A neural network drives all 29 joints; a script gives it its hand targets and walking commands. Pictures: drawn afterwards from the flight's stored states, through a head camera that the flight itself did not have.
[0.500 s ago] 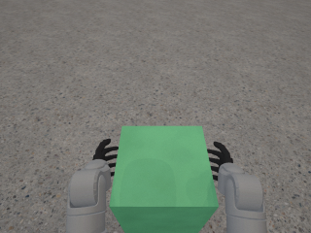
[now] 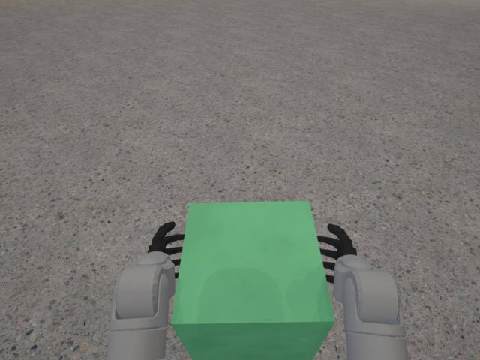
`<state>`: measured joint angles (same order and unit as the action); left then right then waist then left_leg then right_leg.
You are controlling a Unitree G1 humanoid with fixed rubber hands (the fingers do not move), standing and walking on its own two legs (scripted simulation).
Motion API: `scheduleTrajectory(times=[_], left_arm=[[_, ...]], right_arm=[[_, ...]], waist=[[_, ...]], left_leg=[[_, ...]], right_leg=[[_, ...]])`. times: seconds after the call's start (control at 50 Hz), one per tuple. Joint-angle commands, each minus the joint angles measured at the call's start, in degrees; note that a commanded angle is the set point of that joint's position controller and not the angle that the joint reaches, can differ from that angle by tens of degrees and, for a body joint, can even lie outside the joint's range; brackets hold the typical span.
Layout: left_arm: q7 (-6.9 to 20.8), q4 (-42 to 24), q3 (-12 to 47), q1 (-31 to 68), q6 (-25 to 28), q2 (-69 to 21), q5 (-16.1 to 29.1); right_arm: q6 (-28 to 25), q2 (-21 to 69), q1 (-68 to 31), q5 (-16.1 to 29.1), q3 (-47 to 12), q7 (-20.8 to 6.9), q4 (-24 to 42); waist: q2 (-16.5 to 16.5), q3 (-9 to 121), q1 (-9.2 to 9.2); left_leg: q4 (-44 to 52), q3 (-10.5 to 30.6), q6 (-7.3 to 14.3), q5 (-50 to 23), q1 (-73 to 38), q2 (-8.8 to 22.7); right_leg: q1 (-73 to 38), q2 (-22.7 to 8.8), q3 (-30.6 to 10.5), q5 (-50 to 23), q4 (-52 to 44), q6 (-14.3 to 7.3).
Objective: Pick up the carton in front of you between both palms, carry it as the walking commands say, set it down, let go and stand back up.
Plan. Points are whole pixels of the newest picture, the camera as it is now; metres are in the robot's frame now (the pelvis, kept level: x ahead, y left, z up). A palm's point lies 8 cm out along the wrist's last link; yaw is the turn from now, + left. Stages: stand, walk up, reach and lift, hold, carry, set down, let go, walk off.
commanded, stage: carry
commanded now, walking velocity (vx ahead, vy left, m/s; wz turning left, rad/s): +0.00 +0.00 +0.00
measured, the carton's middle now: (251, 288) +0.29 +0.00 -0.02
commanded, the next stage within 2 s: hold in 1.30 s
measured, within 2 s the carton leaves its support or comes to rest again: neither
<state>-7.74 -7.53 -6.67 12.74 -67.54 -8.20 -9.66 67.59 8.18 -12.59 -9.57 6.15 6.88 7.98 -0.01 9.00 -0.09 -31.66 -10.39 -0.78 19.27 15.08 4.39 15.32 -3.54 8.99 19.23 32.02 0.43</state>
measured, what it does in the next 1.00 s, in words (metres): shifts its weight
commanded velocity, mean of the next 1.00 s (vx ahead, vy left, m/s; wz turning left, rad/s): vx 0.00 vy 0.00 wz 0.00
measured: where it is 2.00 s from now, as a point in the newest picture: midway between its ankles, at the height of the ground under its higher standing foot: outside the picture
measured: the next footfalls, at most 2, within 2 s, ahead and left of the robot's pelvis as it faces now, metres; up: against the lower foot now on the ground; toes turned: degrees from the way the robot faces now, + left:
none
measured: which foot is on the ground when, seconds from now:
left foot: down 0.00-1.00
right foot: down 0.00-1.00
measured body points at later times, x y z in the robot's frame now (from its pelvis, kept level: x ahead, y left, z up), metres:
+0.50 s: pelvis -0.04 +0.00 +0.00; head -0.07 +0.00 +0.45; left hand +0.26 +0.15 +0.03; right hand +0.26 -0.15 +0.03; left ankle -0.05 +0.11 -0.73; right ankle -0.05 -0.11 -0.73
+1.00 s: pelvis -0.06 +0.00 +0.00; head -0.09 +0.00 +0.45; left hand +0.24 +0.15 +0.03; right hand +0.24 -0.15 +0.03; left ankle -0.05 +0.11 -0.73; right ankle -0.05 -0.11 -0.73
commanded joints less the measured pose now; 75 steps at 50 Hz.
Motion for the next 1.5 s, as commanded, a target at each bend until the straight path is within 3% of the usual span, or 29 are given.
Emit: scheduleTrajectory(times=[0.0,0.12,0.24,0.34,0.44,0.54,0.7,1.28,1.3,1.32,1.34,1.48], left_arm=[[20.0,-2.5,40.9,29.2,3.5,-59.8,26.2],[20.5,0.3,39.8,26.8,9.0,-58.9,23.8],[20.7,3.8,36.8,24.8,15.2,-56.2,20.0],[20.3,7.5,32.9,25.4,20.9,-53.5,15.4],[20.3,15.6,25.8,27.9,26.9,-51.6,9.9],[21.0,20.8,23.5,30.8,31.5,-53.8,8.0],[20.8,17.3,27.8,28.0,28.9,-55.1,10.6],[20.5,15.9,28.4,27.3,28.1,-54.0,10.9],[21.3,15.0,27.3,23.0,27.6,-55.1,10.0],[21.2,13.7,26.5,22.5,28.2,-54.3,9.4],[21.1,14.2,26.5,22.6,28.2,-54.1,9.1],[21.4,16.0,26.6,27.1,29.0,-54.3,8.8]], right_arm=[[-3.7,59.9,-27.9,25.2,-40.0,-18.5,1.7],[-9.2,58.8,-26.4,23.2,-39.3,-19.0,0.1],[-15.1,56.8,-25.5,19.9,-37.1,-19.2,-2.8],[-20.9,54.0,-26.1,15.5,-32.8,-19.2,-7.4],[-26.9,52.2,-28.8,10.2,-25.9,-19.2,-15.5],[-31.6,54.1,-31.6,8.0,-23.1,-19.7,-20.5],[-29.1,55.3,-29.0,10.7,-27.6,-19.6,-16.4],[-28.2,53.9,-29.0,11.3,-28.3,-19.2,-14.5],[-27.8,55.6,-24.2,10.3,-27.1,-19.8,-13.6],[-28.2,54.1,-24.5,10.2,-26.7,-20.1,-11.3],[-28.3,54.1,-25.5,10.1,-27.4,-19.9,-11.4],[-29.1,54.0,-28.7,9.4,-26.2,-20.2,-14.5]], waist=[[-0.6,17.1,0.15],[0.1,16.7,0.17],[0.2,13.9,0.17],[-0.1,11.7,0.19],[-0.1,10.0,0.10],[0.0,11.0,0.10],[0.0,13.1,0.21],[0.0,11.9,0.05],[0.4,6.1,0.05],[0.3,8.9,0.11],[0.0,9.6,0.00],[-0.3,4.7,0.22]], left_leg=[[-0.9,4.2,0.3,-40.3,-9.1,5.2],[-1.1,4.7,0.9,-35.0,-7.7,5.4],[1.2,5.2,0.9,-26.8,-5.8,5.7],[3.5,5.7,1.0,-20.9,-4.9,5.8],[5.4,6.0,1.2,-15.8,-4.2,5.7],[5.9,6.2,1.5,-14.3,-4.4,5.6],[5.5,6.3,1.7,-16.2,-4.6,5.6],[6.3,6.4,1.7,-13.3,-2.7,5.6],[9.0,13.8,2.5,-25.0,-10.7,-9.1],[8.7,15.4,2.5,-29.5,-14.2,-8.6],[9.1,15.4,2.3,-29.1,-15.2,-8.7],[11.0,15.3,2.3,-15.3,-13.7,-8.5]], right_leg=[[-7.1,-5.5,-4.1,-39.9,0.6,0.0],[-7.3,-6.0,-4.4,-36.9,0.6,-0.5],[-5.9,-6.2,-4.7,-28.1,-1.4,-0.8],[-4.9,-6.3,-5.0,-21.7,-3.8,-1.0],[-3.7,-6.2,-5.4,-16.2,-5.9,-1.3],[-3.5,-6.2,-5.7,-14.7,-6.4,-1.6],[-3.9,-6.3,-5.5,-15.6,-5.7,-1.4],[-2.4,-6.2,-5.8,-13.4,-6.5,-1.4],[-11.6,8.7,-12.4,-24.4,-9.4,-2.3],[-12.0,8.0,-13.9,-28.3,-9.2,-2.4],[-12.9,8.1,-14.2,-28.0,-9.5,-2.0],[-12.0,8.0,-13.8,-14.5,-11.7,-1.9]])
